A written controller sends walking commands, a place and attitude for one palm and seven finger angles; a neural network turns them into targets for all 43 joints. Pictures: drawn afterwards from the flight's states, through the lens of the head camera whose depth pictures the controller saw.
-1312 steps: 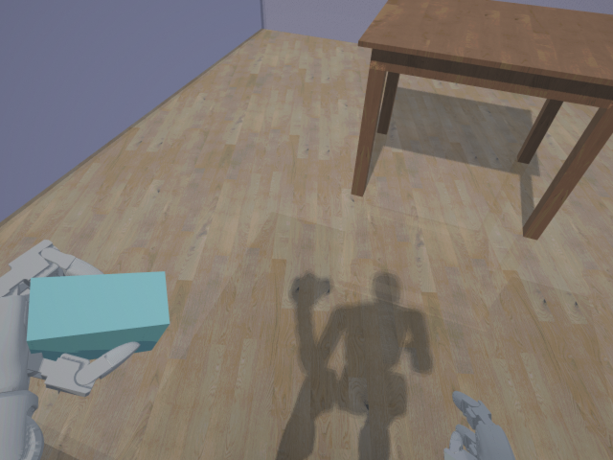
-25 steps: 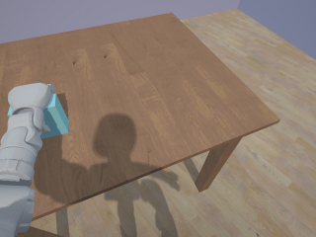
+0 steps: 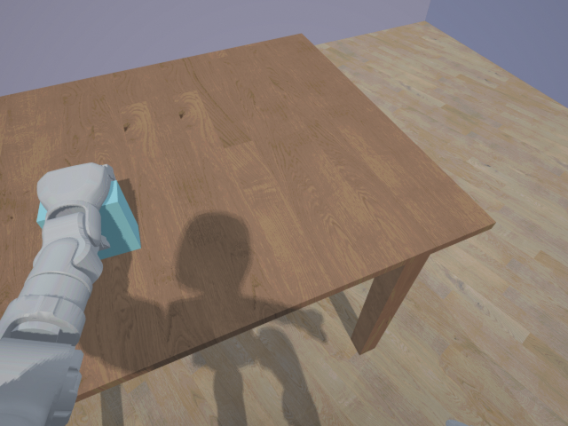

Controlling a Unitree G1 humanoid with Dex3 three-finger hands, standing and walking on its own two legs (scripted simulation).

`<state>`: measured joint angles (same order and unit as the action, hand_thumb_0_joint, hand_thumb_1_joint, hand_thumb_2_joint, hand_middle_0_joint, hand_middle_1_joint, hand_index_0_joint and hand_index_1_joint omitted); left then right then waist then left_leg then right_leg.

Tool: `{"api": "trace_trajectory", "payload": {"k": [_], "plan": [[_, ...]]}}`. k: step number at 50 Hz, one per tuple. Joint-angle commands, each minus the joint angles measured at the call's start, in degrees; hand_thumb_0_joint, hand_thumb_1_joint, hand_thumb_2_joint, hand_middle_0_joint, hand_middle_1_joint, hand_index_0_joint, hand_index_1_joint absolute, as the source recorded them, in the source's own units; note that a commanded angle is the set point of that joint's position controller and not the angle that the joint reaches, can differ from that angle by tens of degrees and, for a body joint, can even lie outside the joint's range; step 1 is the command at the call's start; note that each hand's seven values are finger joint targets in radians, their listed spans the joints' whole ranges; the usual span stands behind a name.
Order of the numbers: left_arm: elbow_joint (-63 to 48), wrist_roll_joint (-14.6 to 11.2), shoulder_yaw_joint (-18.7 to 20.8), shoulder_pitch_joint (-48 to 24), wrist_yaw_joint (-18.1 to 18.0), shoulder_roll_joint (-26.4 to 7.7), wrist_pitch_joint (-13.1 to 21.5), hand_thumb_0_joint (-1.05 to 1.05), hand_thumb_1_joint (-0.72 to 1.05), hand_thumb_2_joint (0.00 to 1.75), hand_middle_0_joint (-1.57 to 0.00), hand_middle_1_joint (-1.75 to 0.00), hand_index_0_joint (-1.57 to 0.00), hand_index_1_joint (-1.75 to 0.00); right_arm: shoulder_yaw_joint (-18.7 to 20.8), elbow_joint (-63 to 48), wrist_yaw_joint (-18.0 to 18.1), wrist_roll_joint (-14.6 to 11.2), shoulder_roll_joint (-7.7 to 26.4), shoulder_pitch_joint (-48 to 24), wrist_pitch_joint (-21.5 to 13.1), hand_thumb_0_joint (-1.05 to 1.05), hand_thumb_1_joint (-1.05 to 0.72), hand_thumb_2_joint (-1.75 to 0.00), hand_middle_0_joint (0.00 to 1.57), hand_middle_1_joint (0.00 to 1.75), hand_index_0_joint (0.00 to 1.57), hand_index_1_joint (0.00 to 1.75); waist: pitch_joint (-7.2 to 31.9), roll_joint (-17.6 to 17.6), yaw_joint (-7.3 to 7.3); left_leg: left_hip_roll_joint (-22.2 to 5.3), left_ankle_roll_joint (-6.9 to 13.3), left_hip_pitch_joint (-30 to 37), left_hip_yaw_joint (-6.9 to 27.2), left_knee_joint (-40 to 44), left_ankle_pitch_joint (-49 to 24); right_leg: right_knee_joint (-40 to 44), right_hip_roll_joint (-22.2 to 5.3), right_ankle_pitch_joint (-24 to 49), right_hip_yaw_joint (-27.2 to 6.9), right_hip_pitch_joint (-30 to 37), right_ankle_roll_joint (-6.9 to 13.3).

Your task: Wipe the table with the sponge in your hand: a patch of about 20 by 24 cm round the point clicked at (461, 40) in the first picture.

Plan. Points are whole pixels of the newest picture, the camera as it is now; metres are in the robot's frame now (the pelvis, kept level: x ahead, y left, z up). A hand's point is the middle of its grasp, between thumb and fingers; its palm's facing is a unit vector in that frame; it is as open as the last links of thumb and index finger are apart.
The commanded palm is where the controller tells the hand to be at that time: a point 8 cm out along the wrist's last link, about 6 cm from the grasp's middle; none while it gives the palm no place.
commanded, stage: wipe back along the middle lane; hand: left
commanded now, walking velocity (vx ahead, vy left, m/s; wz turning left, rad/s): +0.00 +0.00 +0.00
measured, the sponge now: (98, 231) +0.39 +0.32 +0.03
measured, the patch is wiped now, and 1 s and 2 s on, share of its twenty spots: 0.40 0.60 0.65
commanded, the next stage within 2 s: slide across to the third lane in 1.44 s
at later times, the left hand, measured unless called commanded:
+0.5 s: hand (93, 241) +0.35 +0.29 +0.07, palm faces -0.03 -0.02 -1.00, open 9.7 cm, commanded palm +0.32 +0.27 +0.10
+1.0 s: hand (101, 268) +0.31 +0.26 +0.07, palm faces +0.00 -0.02 -1.00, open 9.7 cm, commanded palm +0.27 +0.24 +0.10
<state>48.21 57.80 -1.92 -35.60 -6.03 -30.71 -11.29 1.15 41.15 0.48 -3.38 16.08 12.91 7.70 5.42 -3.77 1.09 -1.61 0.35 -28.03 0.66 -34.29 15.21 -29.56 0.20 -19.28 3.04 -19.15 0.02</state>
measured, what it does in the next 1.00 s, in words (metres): stands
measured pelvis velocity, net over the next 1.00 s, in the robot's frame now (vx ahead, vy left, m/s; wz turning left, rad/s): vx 0.00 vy -0.01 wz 0.01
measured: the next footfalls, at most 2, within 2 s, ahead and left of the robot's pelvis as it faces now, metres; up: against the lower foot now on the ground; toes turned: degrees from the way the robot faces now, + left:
none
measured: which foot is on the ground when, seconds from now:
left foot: down 0.00-1.00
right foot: down 0.00-1.00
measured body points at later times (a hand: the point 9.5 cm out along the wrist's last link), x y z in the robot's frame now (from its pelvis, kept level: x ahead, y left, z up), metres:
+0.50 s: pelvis +0.01 +0.00 +0.00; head +0.01 -0.03 +0.45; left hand +0.35 +0.29 +0.12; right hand +0.17 -0.25 -0.11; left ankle +0.01 +0.12 -0.73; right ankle -0.06 -0.12 -0.73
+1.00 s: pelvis +0.00 -0.01 +0.00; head +0.00 -0.04 +0.45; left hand +0.30 +0.26 +0.12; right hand +0.19 -0.24 -0.11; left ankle +0.01 +0.12 -0.73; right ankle -0.06 -0.12 -0.73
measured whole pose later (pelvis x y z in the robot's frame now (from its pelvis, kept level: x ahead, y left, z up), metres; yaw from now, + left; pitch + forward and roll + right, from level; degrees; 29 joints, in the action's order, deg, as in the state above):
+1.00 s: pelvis +0.00 -0.01 +0.00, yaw +1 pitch +3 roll -1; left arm 14.9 55.8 -8.6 -9.5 -6.7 -23.8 -21.6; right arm -0.1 37.5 -0.3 -4.2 15.8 7.8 8.0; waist 5.4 -5.6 -3.3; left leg -0.9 -0.1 -20.5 0.6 -32.7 15.5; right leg -29.7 -0.5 -20.6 3.0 -12.3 0.4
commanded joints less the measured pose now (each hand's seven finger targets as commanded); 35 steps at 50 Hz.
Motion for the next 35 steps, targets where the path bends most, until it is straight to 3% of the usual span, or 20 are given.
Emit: {"api": "trace_trajectory", "payload": {"k": [1,2,3,5,7,8,9,12,13,16,18,20,23,26,28,31,33,34,35], "plan": [[-12.46,-0.2,2.22,-10.78,-0.43,-11.08,0.36,0.0,0.1,1.3,-1.2,-1.6,-1.2,-1.6,3.15,-7.51,-0.1,-0.31,8.38,-1.69,-1.11,0.0,-0.9,-0.9,0.2,0.3,0.2,0.3,17.78,1.55,-0.79,2.7,3.4,16.24,-0.54,0.92,-22.41,2.29,2.6,27.14,0.23,3.71,3.19],[-13.06,-0.5,1.69,-8.95,-0.4,-9.99,-0.08,0.0,0.1,1.3,-1.2,-1.6,-1.2,-1.6,3.2,-7.77,-0.2,-0.43,8.24,-2.12,-1.09,0.0,-0.9,-0.9,0.2,0.3,0.2,0.3,16.98,2.01,-0.73,2.82,3.5,16.09,-0.74,0.89,-22.32,2.51,2.63,27.54,0.26,3.75,3.14],[-13.19,-0.99,4.12,-7.39,-0.34,-11.67,-0.33,0.0,0.1,1.3,-1.2,-1.6,-1.2,-1.6,3.16,-7.74,-0.17,-0.46,8.5,-2.63,-1.09,0.0,-0.9,-0.9,0.2,0.3,0.2,0.3,16.52,3.15,-1.41,2.67,3.48,15.61,-0.59,1.18,-23.03,2.6,2.62,28.52,0.14,4.6,3.3],[-14.48,-1.42,1.86,-4.97,-0.37,-9.19,-1.29,0.0,0.1,1.3,-1.2,-1.6,-1.2,-1.6,3.15,-8.13,-0.3,-0.62,8.37,-3.21,-0.97,0.0,-0.9,-0.9,0.2,0.3,0.2,0.3,14.51,3.01,-1.1,2.92,3.52,15.01,-1.1,1.5,-21.58,2.8,2.51,27.99,0.32,4.41,2.93],[-13.91,-1.9,3.21,-1.86,-0.32,-10.42,-2.61,0.0,0.1,1.3,-1.2,-1.6,-1.2,-1.6,3.0,-8.01,-0.18,-0.83,8.65,-3.88,-0.79,0.0,-0.9,-0.9,0.2,0.3,0.2,0.3,12.77,4.96,-1.53,3.04,3.46,13.62,-1.3,2.08,-19.53,3.31,2.42,27.26,0.23,5.2,2.78],[-15.54,-2.15,3.46,-2.76,0.03,-10.61,-2.8,0.0,0.1,1.3,-1.2,-1.6,-1.2,-1.6,2.68,-8.21,-0.04,-0.94,8.68,-5.01,-0.8,0.0,-0.9,-0.9,0.2,0.3,0.2,0.3,12.75,3.89,-1.87,3.04,3.35,13.89,-1.04,2.51,-19.83,3.3,2.42,27.2,0.0,5.19,3.07],[-16.71,-2.18,1.14,-3.39,0.05,-8.42,-3.0,0.0,0.1,1.3,-1.2,-1.6,-1.2,-1.6,2.92,-8.23,0.03,-0.92,8.43,-4.88,-0.91,0.0,-0.9,-0.9,0.2,0.3,0.2,0.3,12.7,3.65,-1.12,3.15,3.51,14.77,-1.29,2.37,-19.46,3.3,2.37,26.57,0.12,4.83,2.82],[-17.36,-2.33,1.09,0.85,0.55,-7.87,-4.4,0.0,0.1,1.3,-1.2,-1.6,-1.2,-1.6,2.73,-8.71,-0.02,-1.02,8.38,-5.53,-0.88,0.0,-0.9,-0.9,0.2,0.3,0.2,0.3,11.7,3.97,-1.68,3.28,3.39,14.77,-1.35,2.5,-19.56,3.55,2.4,26.92,0.36,5.19,2.89],[-18.51,-2.57,2.59,0.8,0.82,-9.16,-4.37,0.0,0.1,1.3,-1.2,-1.6,-1.2,-1.6,2.57,-8.81,0.07,-1.08,8.42,-6.22,-0.86,0.0,-0.9,-0.9,0.2,0.3,0.2,0.3,12.09,3.8,-2.2,3.14,3.31,14.92,-0.96,2.84,-19.92,3.56,2.46,26.79,0.16,5.58,3.15],[-21.2,-2.83,0.47,3.11,1.26,-6.92,-5.01,0.0,0.1,1.3,-1.2,-1.6,-1.2,-1.6,2.46,-9.77,0.12,-1.08,8.08,-6.88,-1.01,0.0,-0.9,-0.9,0.2,0.3,0.2,0.3,11.72,3.97,-2.09,3.36,3.35,15.47,-1.26,2.78,-19.43,3.62,2.38,26.85,0.38,5.84,2.86],[-22.13,-2.85,2.35,3.63,1.34,-8.56,-5.15,0.0,0.1,1.3,-1.2,-1.6,-1.2,-1.6,2.25,-9.89,0.32,-1.08,8.06,-7.78,-0.94,0.0,-0.9,-0.9,0.2,0.3,0.2,0.3,11.21,3.38,-2.6,3.3,3.24,15.58,-0.94,3.11,-19.3,3.78,2.5,25.81,0.16,5.62,3.1],[-23.15,-2.75,-0.88,4.92,1.45,-4.73,-5.51,0.0,0.1,1.3,-1.2,-1.6,-1.2,-1.6,2.13,-10.42,0.13,-1.16,7.59,-7.86,-1.05,0.0,-0.9,-0.9,0.2,0.3,0.2,0.3,10.03,3.3,-2.25,3.21,3.12,16.14,-0.55,3.29,-18.86,3.55,2.64,23.72,1.03,4.21,3.13],[-25.88,-2.75,-0.42,6.37,1.31,-4.43,-5.79,0.0,0.1,1.3,-1.2,-1.6,-1.2,-1.6,2.03,-10.93,0.08,-0.98,7.53,-9.18,-1.11,0.0,-0.9,-0.9,0.2,0.3,0.2,0.3,10.91,3.31,-2.96,3.08,3.03,17.0,-0.17,3.39,-19.46,3.56,2.78,23.54,0.69,4.48,3.44],[-28.0,-2.98,-2.85,7.69,1.01,-1.57,-6.54,0.0,0.1,1.3,-1.2,-1.6,-1.2,-1.6,1.9,-11.37,-0.05,-1.0,7.17,-9.74,-1.14,0.0,-0.9,-0.9,0.2,0.3,0.2,0.3,10.33,3.75,-2.53,2.96,2.92,17.32,-0.17,3.35,-19.0,3.41,2.72,22.98,1.1,4.01,3.24],[-28.91,-3.09,-0.52,8.34,0.68,-3.96,-7.25,0.0,0.1,1.3,-1.2,-1.6,-1.2,-1.6,1.69,-11.31,0.09,-0.91,7.36,-10.58,-1.11,0.0,-0.9,-0.9,0.2,0.3,0.2,0.3,10.21,3.24,-3.33,3.02,2.84,17.17,-0.02,3.75,-18.22,3.55,2.81,22.18,0.77,4.54,3.48],[-30.25,-3.47,-3.76,10.61,0.74,0.01,-8.19,0.0,0.1,1.3,-1.2,-1.6,-1.2,-1.6,1.47,-11.9,-0.04,-1.09,6.73,-11.28,-1.21,0.0,-0.9,-0.9,0.2,0.3,0.2,0.3,9.35,4.07,-3.13,3.16,2.8,17.04,-0.1,3.9,-17.6,3.52,2.73,21.57,1.28,4.54,3.24],[-30.71,-3.4,-0.68,11.07,0.53,-3.34,-8.72,0.0,0.1,1.3,-1.2,-1.6,-1.2,-1.6,1.36,-11.48,0.16,-0.93,7.16,-11.86,-1.1,0.0,-0.9,-0.9,0.2,0.3,0.2,0.3,9.15,3.48,-3.81,3.06,2.67,17.18,0.03,4.16,-17.38,3.64,2.85,21.17,0.87,4.91,3.49],[-31.47,-3.75,-2.83,11.03,0.66,-0.96,-8.88,0.0,0.1,1.3,-1.2,-1.6,-1.2,-1.6,1.21,-11.97,0.17,-1.07,6.6,-11.9,-1.2,0.0,-0.9,-0.9,0.2,0.3,0.2,0.3,8.87,3.97,-3.35,3.24,2.75,16.92,-0.02,4.19,-16.97,3.49,2.78,20.93,1.25,5.06,3.26],[-31.31,-3.72,-2.97,11.12,0.8,-0.78,-9.06,0.0,0.1,1.3,-1.2,-1.6,-1.2,-1.6,1.11,-11.87,0.21,-1.09,6.69,-11.92,-1.3,0.0,-0.9,-0.9,0.2,0.3,0.2,0.3,8.71,5.04,-3.33,3.17,2.68,16.69,0.16,4.28,-16.48,3.51,2.8,20.39,1.35,4.83,3.23]]}}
